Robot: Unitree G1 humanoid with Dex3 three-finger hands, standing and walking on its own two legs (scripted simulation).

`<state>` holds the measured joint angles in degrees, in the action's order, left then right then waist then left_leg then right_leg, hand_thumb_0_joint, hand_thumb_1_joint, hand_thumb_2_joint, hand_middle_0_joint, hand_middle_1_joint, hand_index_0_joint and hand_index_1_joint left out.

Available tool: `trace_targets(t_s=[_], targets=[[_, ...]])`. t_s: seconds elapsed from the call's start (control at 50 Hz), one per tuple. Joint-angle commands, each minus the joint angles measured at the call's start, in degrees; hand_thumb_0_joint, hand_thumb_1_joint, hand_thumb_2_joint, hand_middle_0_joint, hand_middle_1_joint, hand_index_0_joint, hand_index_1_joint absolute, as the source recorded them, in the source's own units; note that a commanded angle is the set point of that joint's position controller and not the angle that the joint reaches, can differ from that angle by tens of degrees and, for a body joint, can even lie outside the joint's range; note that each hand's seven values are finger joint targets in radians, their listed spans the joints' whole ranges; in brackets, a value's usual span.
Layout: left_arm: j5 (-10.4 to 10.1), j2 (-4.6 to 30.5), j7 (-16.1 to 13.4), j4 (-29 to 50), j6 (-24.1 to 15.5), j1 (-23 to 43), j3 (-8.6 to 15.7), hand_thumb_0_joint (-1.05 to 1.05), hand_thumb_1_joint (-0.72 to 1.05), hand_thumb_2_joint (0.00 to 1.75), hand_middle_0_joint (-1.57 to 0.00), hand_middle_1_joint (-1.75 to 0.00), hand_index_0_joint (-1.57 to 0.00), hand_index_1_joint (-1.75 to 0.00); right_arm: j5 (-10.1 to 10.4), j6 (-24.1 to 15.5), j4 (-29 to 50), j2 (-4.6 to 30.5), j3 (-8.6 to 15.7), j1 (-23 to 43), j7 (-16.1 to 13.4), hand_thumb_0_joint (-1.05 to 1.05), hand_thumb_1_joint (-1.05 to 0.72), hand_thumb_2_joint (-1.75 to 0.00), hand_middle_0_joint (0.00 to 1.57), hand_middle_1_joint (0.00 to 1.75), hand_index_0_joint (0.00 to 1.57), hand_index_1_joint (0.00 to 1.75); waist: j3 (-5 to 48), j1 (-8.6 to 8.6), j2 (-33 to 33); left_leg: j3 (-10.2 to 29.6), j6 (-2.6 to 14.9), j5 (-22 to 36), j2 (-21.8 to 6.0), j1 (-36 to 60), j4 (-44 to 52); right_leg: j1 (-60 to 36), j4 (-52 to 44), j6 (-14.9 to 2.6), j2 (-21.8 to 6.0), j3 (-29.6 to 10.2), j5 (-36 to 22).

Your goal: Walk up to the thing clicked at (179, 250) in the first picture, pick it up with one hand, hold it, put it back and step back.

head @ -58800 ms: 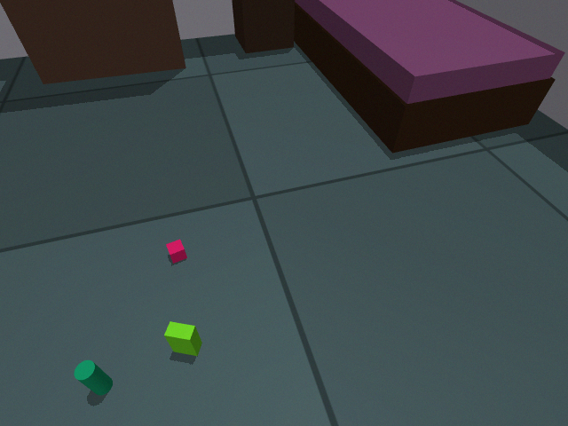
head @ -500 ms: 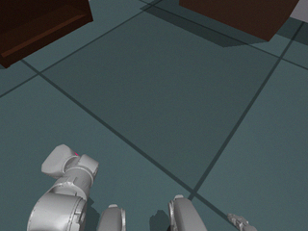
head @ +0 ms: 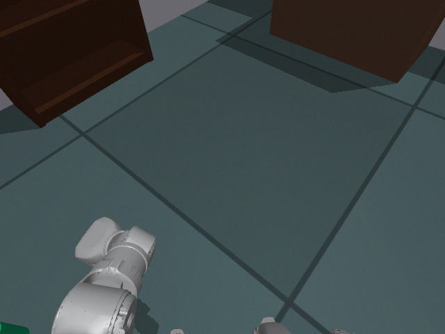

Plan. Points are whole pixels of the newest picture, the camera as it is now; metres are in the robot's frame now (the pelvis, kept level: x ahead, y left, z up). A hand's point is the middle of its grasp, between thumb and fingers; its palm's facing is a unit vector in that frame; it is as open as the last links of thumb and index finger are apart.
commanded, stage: lift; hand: left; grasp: from above
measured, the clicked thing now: (119, 249) +0.34 +0.22 -0.09
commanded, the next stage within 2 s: hold in 0.16 s
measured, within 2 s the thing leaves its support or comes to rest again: neither
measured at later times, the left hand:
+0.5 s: hand (97, 247) +0.32 +0.23 -0.02, palm faces -0.18 -0.39 -0.90, open 9.3 cm
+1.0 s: hand (96, 235) +0.33 +0.22 +0.00, palm faces -0.16 -0.40 -0.90, open 9.3 cm
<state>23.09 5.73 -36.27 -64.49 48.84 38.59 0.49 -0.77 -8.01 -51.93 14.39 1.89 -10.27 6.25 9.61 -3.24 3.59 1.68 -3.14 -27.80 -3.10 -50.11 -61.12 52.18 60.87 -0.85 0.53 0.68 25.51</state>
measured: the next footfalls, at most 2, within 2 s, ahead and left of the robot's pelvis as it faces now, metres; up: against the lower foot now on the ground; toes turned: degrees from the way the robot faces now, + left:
none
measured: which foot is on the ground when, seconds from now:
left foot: down 0.00-1.00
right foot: down 0.00-1.00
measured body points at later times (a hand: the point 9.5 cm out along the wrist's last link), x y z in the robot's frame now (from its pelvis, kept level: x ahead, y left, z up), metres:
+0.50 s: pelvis +0.02 +0.02 +0.04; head +0.05 +0.00 +0.49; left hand +0.33 +0.25 +0.03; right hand +0.12 -0.23 -0.09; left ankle +0.01 +0.15 -0.66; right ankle +0.04 -0.11 -0.66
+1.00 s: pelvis +0.03 +0.01 +0.05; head +0.05 -0.01 +0.50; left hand +0.34 +0.24 +0.05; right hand +0.16 -0.24 -0.07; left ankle +0.01 +0.15 -0.66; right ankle +0.04 -0.11 -0.66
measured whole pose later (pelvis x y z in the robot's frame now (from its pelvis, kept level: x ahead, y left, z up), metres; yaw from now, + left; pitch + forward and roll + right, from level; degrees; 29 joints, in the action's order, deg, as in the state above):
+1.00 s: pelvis +0.03 +0.01 +0.05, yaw +1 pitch +8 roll +0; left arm 25.2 4.4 -31.7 -59.8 54.0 35.3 -3.8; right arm 1.0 -6.7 -49.5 15.9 1.1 -9.5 7.3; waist 6.4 -1.0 2.4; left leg 0.8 -2.2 -22.1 -1.9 -26.9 -41.4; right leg 29.1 42.3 0.0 -0.7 0.4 20.8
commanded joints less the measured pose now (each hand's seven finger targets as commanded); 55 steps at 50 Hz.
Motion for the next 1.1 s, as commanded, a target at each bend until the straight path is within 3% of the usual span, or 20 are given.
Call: trace_targets(t_s=[0.0, 0.02, 0.1, 0.12, 0.22, 0.28, 0.36, 0.48, 0.52, 0.54, 0.58, 0.64, 0.72, 0.88, 0.96, 1.08], targets=[[3.6, 10.1, -1.5, 8.6, 0.7, 18.6, -1.1, 0.00, 0.78, 0.64, -1.08, -0.73, -1.10, -0.71, 0.3, -1.9, 5.6, 7.6, 2.3, -0.7, -0.1, 0.00, -0.90, -0.90, 0.20, 0.30, 0.20, 0.30, 21.5, 0.08, -5.2, -3.9, 2.37, 16.6, 3.6, 11.5, 9.1, -21.6, -13.5, 0.91, 1.0, -0.8, -18.5], [3.3, 8.6, -1.4, 8.0, 0.9, 18.4, -1.6, 0.00, 0.75, 0.63, -1.05, -0.74, -1.08, -0.72, 0.4, -1.6, 5.9, 7.3, 2.0, -0.9, -0.1, 0.00, -0.91, -0.90, 0.20, 0.30, 0.20, 0.30, 20.6, -0.18, -5.5, -3.8, 2.38, 16.6, 3.7, 11.7, 9.6, -21.8, -14.1, 0.93, 0.9, -0.7, -18.4], [4.0, 9.0, -0.8, 8.1, 1.2, 19.4, -2.2, 0.00, 0.79, 0.68, -1.08, -0.77, -1.10, -0.75, 0.7, -1.8, 5.3, 8.3, 2.1, -0.1, -0.2, 0.00, -0.90, -0.90, 0.20, 0.30, 0.20, 0.30, 17.3, 0.20, -3.6, -3.7, 2.28, 15.0, 3.6, 15.1, 13.4, -21.5, -16.7, 0.58, 1.4, -0.2, -14.6], [3.8, 7.8, -0.7, 8.3, 1.2, 18.5, -2.9, 0.00, 0.79, 0.70, -1.08, -0.77, -1.09, -0.76, 0.7, -2.1, 5.5, 8.0, 1.8, 0.3, -0.2, 0.00, -0.90, -0.90, 0.20, 0.30, 0.20, 0.30, 17.1, -0.15, -4.3, -3.4, 2.26, 14.5, 3.4, 16.0, 14.3, -22.1, -17.2, 0.61, 1.5, 0.1, -13.7], [4.1, 6.5, -0.5, 7.3, 1.6, 19.8, -3.3, 0.00, 0.74, 0.70, -1.03, -0.80, -1.05, -0.78, 0.7, -2.2, 5.0, 8.5, 1.7, 0.0, -0.2, 0.00, -0.91, -0.90, 0.20, 0.30, 0.20, 0.30, 14.4, 0.15, -3.8, -2.9, 2.03, 15.7, 3.3, 18.9, 17.5, -23.2, -18.1, 0.25, 1.5, 0.9, -15.8], [3.8, 6.6, -0.1, 7.4, 1.4, 20.1, -3.5, 0.00, 0.73, 0.68, -1.05, -0.73, -1.05, -0.73, 0.6, -2.4, 5.3, 8.4, 1.7, 0.9, 0.0, 0.00, -0.91, -0.90, 0.20, 0.30, 0.20, 0.30, 12.2, 0.32, -3.0, -2.5, 2.00, 14.1, 3.3, 19.8, 19.2, -23.2, -19.3, 0.32, 1.3, 0.9, -14.3], [5.0, 7.4, -0.2, 7.7, 1.4, 20.7, -3.5, 0.00, 0.70, 0.66, -1.03, -0.71, -1.03, -0.72, 0.6, -2.5, 5.6, 8.7, 1.7, 1.1, 0.1, 0.00, -0.91, -0.90, 0.20, 0.30, 0.20, 0.30, 14.1, 0.56, -3.9, -2.9, 2.08, 16.0, 3.5, 21.7, 19.9, -26.1, -20.1, 0.45, 1.2, 0.8, -16.0], [4.7, 6.3, -1.0, 9.3, 2.2, 21.1, -3.4, 0.00, 0.68, 0.66, -1.00, -0.74, -1.01, -0.74, 0.4, -2.2, 6.2, 8.7, 1.7, 1.3, 0.6, 0.00, -0.91, -0.90, 0.20, 0.30, 0.20, 0.30, 16.3, 0.60, -5.0, -2.6, 1.91, 19.8, 3.3, 24.7, 20.4, -28.2, -19.3, 0.19, 1.3, 1.1, -20.2], [4.7, 7.2, -1.3, 9.0, 2.4, 21.2, -3.0, 0.00, 0.68, 0.71, -1.02, -0.74, -1.01, -0.75, 0.3, -2.0, 6.1, 8.8, 1.8, 1.7, 0.6, 0.00, -0.91, -0.90, 0.20, 0.30, 0.20, 0.30, 14.3, 1.43, -3.5, -2.8, 1.68, 19.9, 3.6, 23.5, 20.5, -28.0, -19.5, 0.16, 1.1, 1.0, -20.1], [4.6, 6.0, -1.3, 10.4, 2.5, 20.7, -3.9, 0.00, 0.64, 0.70, -0.99, -0.75, -0.98, -0.76, 0.4, -2.2, 6.6, 8.4, 1.3, 1.9, 0.8, 0.00, -0.91, -0.90, 0.20, 0.30, 0.20, 0.30, 15.0, 0.94, -4.3, -2.3, 1.85, 19.4, 3.5, 24.7, 21.1, -28.5, -19.9, 0.12, 1.2, 1.2, -19.6], [4.7, 7.6, -1.4, 9.2, 2.8, 21.4, -2.9, 0.00, 0.67, 0.71, -1.01, -0.73, -1.00, -0.74, 0.5, -2.0, 6.6, 9.0, 1.9, 2.1, 0.7, 0.00, -0.91, -0.90, 0.20, 0.30, 0.20, 0.30, 14.0, 1.54, -4.7, -2.8, 1.88, 19.5, 3.5, 23.9, 21.0, -28.8, -20.2, 0.32, 1.1, 1.0, -19.9], [3.8, 6.0, -1.0, 10.2, 3.3, 21.4, -3.6, 0.00, 0.64, 0.71, -1.00, -0.73, -0.98, -0.74, 0.8, -1.7, 7.2, 8.8, 1.8, 2.6, 0.9, 0.00, -0.91, -0.90, 0.20, 0.30, 0.20, 0.30, 14.8, 0.95, -5.2, -3.2, 2.01, 21.8, 3.7, 25.3, 20.8, -30.3, -20.6, 0.51, 1.1, 1.0, -22.8], [3.7, 6.9, 0.2, 11.0, 4.0, 20.4, -3.5, 0.00, 0.64, 0.73, -1.02, -0.72, -1.00, -0.74, 1.1, -1.6, 7.6, 8.8, 1.9, 3.1, 1.0, 0.00, -0.91, -0.90, 0.20, 0.30, 0.20, 0.30, 14.6, 1.69, -5.7, -3.5, 2.16, 21.8, 3.9, 25.5, 21.6, -32.2, -21.7, 0.79, 0.9, 1.0, -23.6], [5.1, 6.7, 2.2, 12.7, 5.1, 18.4, -4.9, 0.00, 0.59, 0.67, -1.00, -0.65, -0.97, -0.68, 1.9, -1.2, 8.8, 8.7, 1.4, 3.9, 0.9, 0.00, -0.92, -0.91, 0.20, 0.30, 0.20, 0.30, 13.4, 2.52, -5.5, -3.7, 2.30, 24.3, 4.2, 27.1, 23.5, -34.2, -23.0, 0.71, 0.9, 1.1, -25.9], [5.5, 6.5, 3.1, 14.0, 5.4, 18.9, -5.6, 0.00, 0.55, 0.65, -0.98, -0.61, -0.95, -0.65, 2.1, -1.1, 9.1, 8.7, 1.0, 4.2, 1.0, 0.00, -0.91, -0.90, 0.20, 0.30, 0.20, 0.30, 14.4, 1.96, -6.3, -3.8, 2.61, 25.3, 4.3, 28.3, 24.0, -35.4, -23.8, 0.90, 0.6, 0.6, -28.7], [5.6, 6.3, 4.0, 16.1, 5.4, 19.2, -6.4, 0.00, 0.53, 0.65, -0.98, -0.59, -0.94, -0.63, 2.3, -1.1, 9.8, 8.6, 0.6, 5.1, 0.6, 0.00, -0.91, -0.90, 0.20, 0.30, 0.20, 0.30, 13.9, 2.38, -5.2, -3.7, 2.70, 25.2, 4.2, 30.0, 25.7, -36.0, -25.0, 0.61, 0.7, 0.8, -27.0]])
